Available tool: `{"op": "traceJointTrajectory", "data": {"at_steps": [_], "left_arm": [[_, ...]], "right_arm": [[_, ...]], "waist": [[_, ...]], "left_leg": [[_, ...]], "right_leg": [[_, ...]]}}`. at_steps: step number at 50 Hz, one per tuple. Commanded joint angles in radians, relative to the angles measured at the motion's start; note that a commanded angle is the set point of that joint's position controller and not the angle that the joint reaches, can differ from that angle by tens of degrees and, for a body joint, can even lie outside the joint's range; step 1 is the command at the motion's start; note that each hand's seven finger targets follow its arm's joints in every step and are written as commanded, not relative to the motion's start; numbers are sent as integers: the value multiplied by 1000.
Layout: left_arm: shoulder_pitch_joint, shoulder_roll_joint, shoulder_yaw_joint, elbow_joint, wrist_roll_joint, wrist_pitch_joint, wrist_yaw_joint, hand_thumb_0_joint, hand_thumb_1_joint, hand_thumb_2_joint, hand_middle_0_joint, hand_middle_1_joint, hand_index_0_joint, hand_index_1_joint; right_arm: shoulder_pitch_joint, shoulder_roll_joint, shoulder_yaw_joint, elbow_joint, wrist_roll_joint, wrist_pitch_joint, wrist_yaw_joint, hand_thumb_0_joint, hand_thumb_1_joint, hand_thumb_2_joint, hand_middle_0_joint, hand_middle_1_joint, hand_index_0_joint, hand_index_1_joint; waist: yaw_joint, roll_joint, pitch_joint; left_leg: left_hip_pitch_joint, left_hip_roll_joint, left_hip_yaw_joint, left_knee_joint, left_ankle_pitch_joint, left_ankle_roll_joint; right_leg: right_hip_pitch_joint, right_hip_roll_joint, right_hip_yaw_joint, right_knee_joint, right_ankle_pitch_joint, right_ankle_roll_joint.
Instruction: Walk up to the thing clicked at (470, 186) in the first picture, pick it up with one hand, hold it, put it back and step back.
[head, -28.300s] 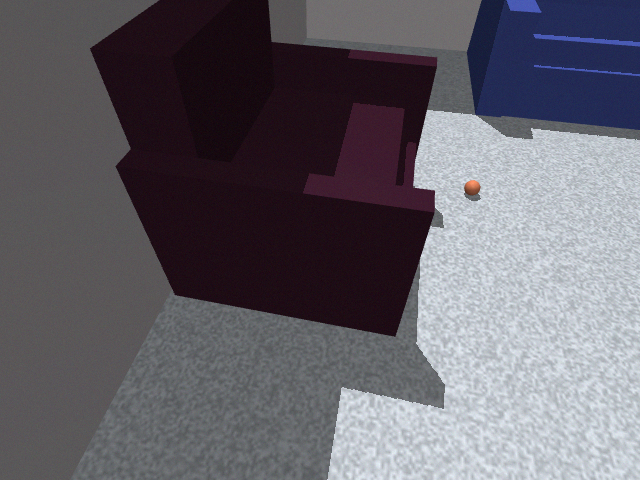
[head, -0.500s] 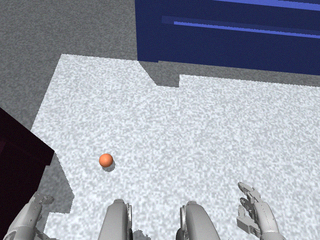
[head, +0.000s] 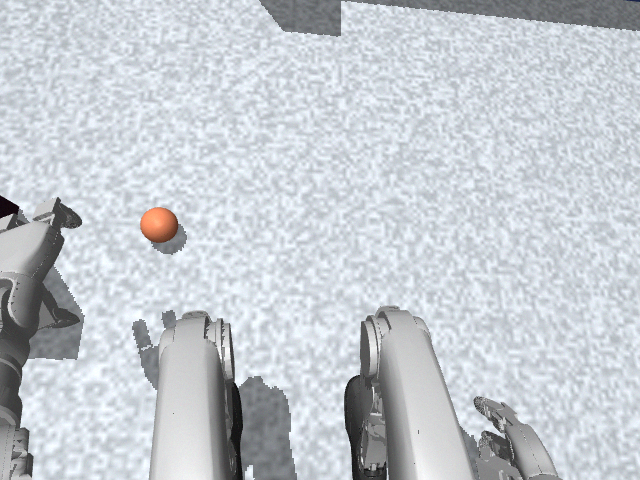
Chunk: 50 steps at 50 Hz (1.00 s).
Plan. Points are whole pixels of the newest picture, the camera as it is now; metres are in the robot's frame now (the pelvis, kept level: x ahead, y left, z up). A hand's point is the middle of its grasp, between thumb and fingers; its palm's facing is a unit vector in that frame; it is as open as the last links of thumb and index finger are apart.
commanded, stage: rise first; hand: left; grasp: from above
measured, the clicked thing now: (159, 225) +0.53 +0.28 -0.39
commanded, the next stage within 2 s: none
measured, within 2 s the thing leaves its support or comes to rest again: neither
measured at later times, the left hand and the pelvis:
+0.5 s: hand (86, 243) +0.44 +0.34 -0.21, palm faces -0.47 -0.05 -0.88, open 14.1 cm; pelvis -0.01 +0.01 -0.07, yaw -3 degrees
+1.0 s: hand (103, 231) +0.47 +0.33 -0.26, palm faces -0.45 -0.05 -0.89, open 14.2 cm; pelvis +0.00 +0.01 -0.09, yaw -5 degrees
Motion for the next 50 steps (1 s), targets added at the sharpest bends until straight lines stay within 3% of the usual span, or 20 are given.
{"op": "traceJointTrajectory", "data": {"at_steps": [1,3,4,10,12,13,15,18,20,24,26,31,33,36,45,50], "left_arm": [[-252,350,78,-59,68,-37,56,0,-548,1031,-47,-1077,-51,-1075],[-304,365,78,-52,101,-51,73,0,-544,1021,-48,-1072,-55,-1066],[-325,404,92,-46,116,-56,82,0,-539,1015,-52,-1070,-60,-1063],[-439,392,45,27,199,-71,135,0,-541,1011,-59,-1031,-65,-1024],[-455,425,57,63,229,-69,149,0,-550,1018,-60,-1019,-61,-1018],[-475,415,44,84,239,-69,152,0,-557,1027,-61,-1006,-58,-1010],[-509,444,51,88,262,-71,164,0,-562,1028,-67,-1000,-62,-1005],[-539,427,24,140,283,-75,172,0,-549,1012,-64,-1007,-64,-1006],[-558,464,36,137,304,-83,180,0,-550,1009,-60,-1015,-62,-1012],[-572,475,30,180,334,-92,193,0,-551,1001,-63,-1022,-67,-1017],[-593,507,44,188,342,-101,202,0,-551,1003,-59,-1024,-63,-1018],[-627,495,34,222,350,-103,221,0,-560,1011,-56,-1025,-59,-1021],[-626,522,52,231,353,-97,230,0,-567,1017,-56,-1020,-56,-1019],[-645,509,32,228,354,-93,236,0,-567,1012,-55,-1026,-57,-1024],[-640,526,43,224,343,-77,238,0,-575,1015,-53,-1028,-53,-1027],[-616,533,56,209,337,-72,242,0,-568,1006,-53,-1035,-56,-1030]], "right_arm": [[157,-208,-71,-60,-7,6,-7,0,-872,-897,199,300,200,300],[163,-210,-65,-52,-14,23,-3,0,-880,-898,199,300,200,300],[159,-210,-60,-52,-16,30,0,0,-881,-899,199,300,200,300],[189,-222,-45,-23,-39,65,11,0,-896,-902,199,300,200,300],[193,-229,-42,-11,-46,73,13,0,-897,-903,199,300,200,300],[199,-232,-40,-8,-50,77,16,0,-897,-903,199,300,200,300],[203,-234,-37,-8,-56,84,19,0,-903,-904,199,300,200,300],[197,-236,-31,1,-67,87,23,0,-906,-904,199,300,200,300],[196,-238,-27,4,-72,91,24,0,-907,-905,199,300,200,300],[204,-232,-9,10,-94,101,31,0,-912,-906,199,300,200,300],[201,-237,-4,12,-95,105,32,0,-909,-905,199,300,200,300],[205,-241,12,18,-117,106,38,0,-909,-904,199,300,200,300],[204,-245,12,19,-116,106,38,0,-908,-904,199,300,200,300],[202,-245,17,20,-122,104,41,0,-910,-905,199,300,200,300],[210,-252,27,16,-131,104,47,0,-908,-904,199,300,200,300],[213,-253,30,9,-131,109,53,0,-908,-904,199,300,199,300]], "waist": [[-2,124,-625],[-16,136,-612],[-11,146,-616],[-59,216,-600],[-53,237,-609],[-71,244,-594],[-69,244,-602],[-90,245,-567],[-79,250,-604],[-102,230,-608],[-105,212,-609],[-128,257,-582],[-121,248,-593],[-133,282,-599],[-143,293,-592],[-139,309,-612]], "left_leg": [[441,-37,68,-200,39,49],[424,-37,57,-185,25,49],[415,-38,57,-178,17,49],[426,-34,33,-129,56,43],[444,-33,25,-119,71,38],[430,-33,24,-109,71,38],[415,-36,28,-98,56,40],[387,-36,23,-76,24,41],[376,-41,36,-53,41,42],[341,-45,49,-3,98,48],[314,-46,54,17,102,53],[318,-41,45,29,92,49],[322,-38,45,38,105,49],[321,-36,45,56,117,47],[305,-32,36,74,126,45],[323,-32,35,86,180,44]], "right_leg": [[231,39,-49,-239,79,-46],[191,39,-59,-208,72,-46],[189,39,-61,-196,64,-47],[87,34,-82,-118,114,-50],[53,33,-88,-91,123,-52],[45,32,-91,-82,127,-50],[37,34,-92,-77,114,-52],[-7,32,-98,-58,93,-50],[10,35,-93,-54,106,-52],[43,42,-97,-41,153,-47],[48,46,-95,-40,156,-45],[16,48,-110,-14,150,-45],[15,49,-112,-8,161,-46],[10,53,-114,4,178,-45],[12,55,-123,31,194,-44],[27,59,-125,43,238,-43]]}}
